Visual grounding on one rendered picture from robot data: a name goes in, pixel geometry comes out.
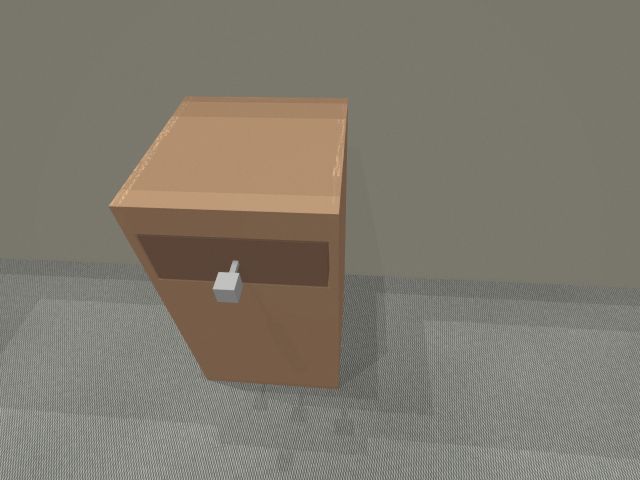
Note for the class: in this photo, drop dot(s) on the handle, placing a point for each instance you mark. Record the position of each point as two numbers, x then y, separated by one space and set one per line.
228 285

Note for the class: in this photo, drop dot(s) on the cabinet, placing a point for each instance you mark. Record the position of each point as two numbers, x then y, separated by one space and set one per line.
256 168

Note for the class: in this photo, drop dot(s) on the drawer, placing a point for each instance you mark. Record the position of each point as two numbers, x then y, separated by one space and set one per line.
265 261

